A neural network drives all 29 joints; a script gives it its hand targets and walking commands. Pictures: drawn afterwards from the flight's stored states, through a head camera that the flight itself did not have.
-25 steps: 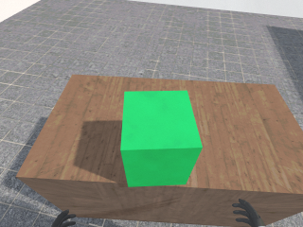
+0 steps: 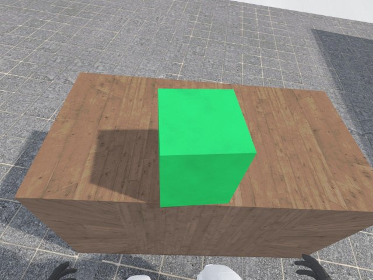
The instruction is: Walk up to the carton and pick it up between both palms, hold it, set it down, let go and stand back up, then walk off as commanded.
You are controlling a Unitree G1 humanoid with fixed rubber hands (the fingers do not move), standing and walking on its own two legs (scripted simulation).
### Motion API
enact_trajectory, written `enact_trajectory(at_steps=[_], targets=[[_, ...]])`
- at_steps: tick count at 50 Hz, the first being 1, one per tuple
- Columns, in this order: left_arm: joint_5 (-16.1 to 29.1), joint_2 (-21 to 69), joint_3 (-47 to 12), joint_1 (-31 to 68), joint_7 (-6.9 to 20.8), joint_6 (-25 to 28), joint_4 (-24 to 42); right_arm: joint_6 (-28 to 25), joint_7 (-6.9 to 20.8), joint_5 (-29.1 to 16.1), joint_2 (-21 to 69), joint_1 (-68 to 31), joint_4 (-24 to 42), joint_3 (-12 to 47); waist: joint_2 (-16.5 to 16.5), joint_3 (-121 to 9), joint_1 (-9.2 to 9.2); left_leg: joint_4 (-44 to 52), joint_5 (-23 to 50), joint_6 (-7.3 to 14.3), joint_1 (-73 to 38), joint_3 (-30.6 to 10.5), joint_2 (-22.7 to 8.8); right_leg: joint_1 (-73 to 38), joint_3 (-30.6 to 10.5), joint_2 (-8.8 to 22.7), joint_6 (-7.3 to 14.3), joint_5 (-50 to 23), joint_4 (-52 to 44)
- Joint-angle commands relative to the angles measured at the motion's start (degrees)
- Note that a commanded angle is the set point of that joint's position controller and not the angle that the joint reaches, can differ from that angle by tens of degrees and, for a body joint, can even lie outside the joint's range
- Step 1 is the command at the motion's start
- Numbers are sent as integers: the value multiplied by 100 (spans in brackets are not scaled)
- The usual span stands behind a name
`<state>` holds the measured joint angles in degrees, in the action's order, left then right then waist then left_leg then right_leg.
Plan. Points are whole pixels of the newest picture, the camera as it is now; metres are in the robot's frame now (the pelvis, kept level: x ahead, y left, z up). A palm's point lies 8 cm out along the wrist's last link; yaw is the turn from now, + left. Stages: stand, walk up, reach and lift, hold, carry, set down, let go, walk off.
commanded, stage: walk off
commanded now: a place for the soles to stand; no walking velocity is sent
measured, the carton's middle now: (195, 150) +0.43 -0.04 -0.02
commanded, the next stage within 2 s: none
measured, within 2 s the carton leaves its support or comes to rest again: neither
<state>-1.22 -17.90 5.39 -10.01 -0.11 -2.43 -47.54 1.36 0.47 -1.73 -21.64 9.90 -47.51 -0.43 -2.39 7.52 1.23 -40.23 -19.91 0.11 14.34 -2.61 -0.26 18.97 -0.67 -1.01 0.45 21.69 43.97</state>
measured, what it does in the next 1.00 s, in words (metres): walks backwards: right foot, then left foot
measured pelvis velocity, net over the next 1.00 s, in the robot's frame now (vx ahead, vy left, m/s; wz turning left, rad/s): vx -0.32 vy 0.01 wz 0.03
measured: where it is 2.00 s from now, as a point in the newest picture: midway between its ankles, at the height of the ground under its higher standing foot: outside the picture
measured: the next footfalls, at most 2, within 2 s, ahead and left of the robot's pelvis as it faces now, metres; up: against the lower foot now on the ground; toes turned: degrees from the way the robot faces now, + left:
right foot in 0.28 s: -0.02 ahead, -0.12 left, +0.00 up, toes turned +4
left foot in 0.80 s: -0.22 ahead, +0.09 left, +0.00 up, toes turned -4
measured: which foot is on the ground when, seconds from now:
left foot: down 0.00-0.32, up 0.34-0.78, down 0.80-1.00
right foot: up 0.00-0.26, down 0.28-0.82, up 0.84-1.00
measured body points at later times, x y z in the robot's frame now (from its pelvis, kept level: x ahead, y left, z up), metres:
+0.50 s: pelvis -0.14 -0.03 +0.00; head -0.08 -0.07 +0.45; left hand -0.03 +0.27 -0.09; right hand -0.06 -0.34 -0.14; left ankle -0.13 +0.12 -0.65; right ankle -0.06 -0.12 -0.72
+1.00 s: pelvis -0.32 +0.01 +0.00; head -0.30 +0.07 +0.44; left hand -0.25 +0.30 -0.16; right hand -0.21 -0.31 -0.07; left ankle -0.26 +0.09 -0.72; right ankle -0.29 -0.15 -0.61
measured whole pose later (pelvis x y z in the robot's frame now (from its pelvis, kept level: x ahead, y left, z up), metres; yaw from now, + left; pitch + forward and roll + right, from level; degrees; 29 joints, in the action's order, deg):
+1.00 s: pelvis -0.32 +0.01 +0.00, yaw +2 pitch -8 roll -4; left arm -1.2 -19.1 6.1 -12.0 -1.5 -5.3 -47.3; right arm 4.0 0.1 -1.7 -21.7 11.4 -47.4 -1.0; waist -3.4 11.5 -1.6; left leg -43.2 -18.3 2.5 16.5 -5.6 2.0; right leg 27.8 -7.4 -8.1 1.5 23.4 75.7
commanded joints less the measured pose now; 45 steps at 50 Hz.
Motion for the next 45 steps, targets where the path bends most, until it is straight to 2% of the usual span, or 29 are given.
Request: enact_trajectory(at_steps=[1, 3, 4, 6, 7, 10, 12, 14, 15, 16, 17, 18, 19, 21, 22, 24, 25, 27, 29, 31, 33, 36, 37, 39, 40, 41, 42, 43, 45], targets=[[98, -1479, 207, -31, -97, -64, 767, -112, -150, 468, -1715, -238, 762, -570, 1431, 14, -13, 2178, 2279, 1657, 1341, -2269, -1950, 263, -803, -499, 90, 1120, 2501], [144, -1466, 191, -444, -96, -122, 735, -50, -141, 481, -1539, -610, 946, -583, 1511, 244, -256, 2008, 2036, 1457, 1333, -1504, -1534, 348, -960, -637, 6, 893, 2516], [121, -1507, 249, -597, -75, -126, 531, -26, -187, 468, -1488, -734, 973, -592, 1439, 51, -268, 1981, 1152, 1337, 1262, -1372, -1394, 185, -729, -564, 6, 709, 2671], [118, -1409, 228, -211, -112, -88, 653, -41, -214, 423, -1380, -60, 905, -604, 1224, -111, 73, 1794, 1815, 1470, 556, -1571, -1380, 486, -588, -651, -6, 849, 2163], [148, -1444, 302, -186, -117, -62, 727, -57, -199, 483, -1356, -70, 876, -589, 1500, -310, 101, 1724, 1618, 1432, 54, -1433, -1283, 565, -591, -488, -40, 842, 1805], [146, -1327, 239, -226, -132, 10, 766, -29, -250, 492, -1260, 447, 784, -609, 1571, -842, 227, 970, 4115, 1391, -1388, -1476, -1374, 840, -687, -227, 78, 970, 314], [79, -1282, 168, -551, -142, 115, 670, -19, -300, 462, -1232, 611, 745, -638, 1389, -1355, 101, 348, 5207, 1214, -2052, -1564, -1407, 751, -735, -28, 198, 668, -902], [60, -1258, 245, -937, -151, 137, 566, 23, -286, 419, -1164, 421, 781, -579, 828, -1489, -250, 144, 4184, 873, -1162, -1224, -1091, -653, -453, -1, 331, -789, -2302], [4, -1556, 308, -1204, -124, 135, 541, 21, -303, 348, -1168, 385, 809, -641, -1, -1587, -324, -465, 2359, 484, -103, -809, -588, -1339, -1356, 545, 547, -2149, -2326], [-23, -2061, 362, -812, -126, 165, 560, 28, -306, 324, -884, 258, 810, -580, -1244, -1289, -233, -1182, -1320, 112, 1460, 17, 504, -1725, -2994, 1770, 756, -3595, -2149], [-23, -2056, 292, -381, -112, 160, 546, 107, -374, 308, -1181, -41, 537, -692, -1287, -1033, -309, -2362, -1710, 190, 1284, -147, 531, -678, -2944, 2032, 1413, -3312, -2093], [-85, -1996, 304, -350, -172, 162, 743, 101, -341, 344, -1177, 8, 549, -691, -1086, -923, -365, -2551, -1625, 209, 1309, -565, 545, -570, -2870, 1962, 1438, -2877, -2012], [-62, -1858, 291, -180, -187, 149, 736, 153, -298, 351, -1175, 207, 527, -698, -716, -757, -237, -2851, -1286, 201, 1356, -733, 632, -602, -2567, 1769, 1207, -2566, -2145], [-9, -1744, 204, 335, -192, 125, 677, 212, -252, 230, -1258, 289, 330, -669, -903, -295, -40, -3105, -786, 153, 1287, -723, 697, -36, -2137, 1383, 908, -1402, -2525], [-23, -1722, 303, 391, -145, 146, 672, 228, -264, 339, -1275, 573, 303, -669, -806, -238, -23, -3098, -602, 53, 1558, -853, 788, -376, -2192, 1196, 551, -806, -2473], [-50, -1696, 256, 126, -164, 163, 688, 271, -228, 347, -1294, 656, 258, -627, -573, -559, -137, -3321, -444, -20, 1560, -854, 816, -607, -2314, 1272, 656, -597, -2492], [-27, -1675, 287, 336, -170, 95, 859, 256, -235, 308, -1258, 587, 255, -649, -774, -608, -218, -3454, -477, -61, 1369, -781, 796, -500, -2072, 1275, 898, -474, -2466], [-26, -1640, 235, 278, -193, 72, 936, 284, -246, 307, -1336, 592, 212, -593, -893, -369, -185, -3451, -487, -91, 1417, -766, 793, -387, -2108, 1263, 788, 15, -2594], [-5, -1576, 273, 357, -140, 55, 934, 225, -191, 270, -1264, 572, 253, -525, -827, -564, -215, -2773, -682, 1, 927, -377, 650, -410, -1736, 1199, 1163, 3, -2439], [-55, -1751, 316, 286, -132, 30, 779, 249, -138, 264, -1334, 830, 156, -511, -882, -374, -149, -2114, -914, -7, 752, -335, 578, -231, -1796, 1122, 918, 449, -2639], [-62, -1746, 291, 204, -130, -45, 995, 279, -128, 230, -1359, 702, 213, -537, -1121, -152, -233, -1742, -1117, 24, 328, -99, 446, 382, -1762, 1270, 1058, 829, -2743], [-61, -1982, 315, 374, -164, -70, 865, 253, -55, 227, -1402, 1021, 185, -558, -1174, -217, -20, -531, -1240, 204, 95, -144, 34, 441, -1739, 1490, 999, 972, -2608], [-49, -2021, 378, 240, -126, -68, 868, 259, -8, 256, -1426, 1261, 86, -601, -993, -379, 40, -130, -909, 238, -406, 48, 1, 646, -1601, 1395, 790, 1160, -2584], [-31, -1891, 409, 526, -190, -98, 878, 208, 53, 321, -1393, 1658, -103, -672, -184, -437, 407, 708, -743, 489, -1022, -508, -136, 1570, -1263, 979, 528, 1299, -1577], [32, -1624, 394, 339, -212, -136, 793, 173, 57, 409, -1582, 1398, -1, -681, 1076, -216, 469, 1381, -1773, 777, -389, -1862, -758, 2097, -757, 39, 327, 1328, 187], [74, -1457, 345, -66, -233, -194, 626, 172, 30, 488, -1858, 594, 298, -675, 2010, 346, 186, 2933, -2981, 796, 1308, -3273, -1619, 1903, -612, -810, 71, 942, 2202], [42, -1726, 416, -181, -289, -168, 628, 130, -42, 494, -2133, -312, 578, -750, 1752, 901, -25, 3571, -3458, 781, 2366, -3872, -1896, 1460, -1168, -1012, 22, 863, 2806], [48, -1926, 408, -112, -313, -139, 480, 97, -119, 455, -1977, -710, 649, -726, 1656, 1177, -82, 3637, -3326, 511, 2721, -3739, -1731, 1101, -1528, -936, -83, 700, 2959], [102, -1948, 402, -651, -229, -170, 168, 58, -140, 436, -1753, -1271, 797, -687, 1762, 995, -324, 2964, -2497, 503, 2717, -2446, -1182, 738, -1314, -896, -160, 243, 3594]])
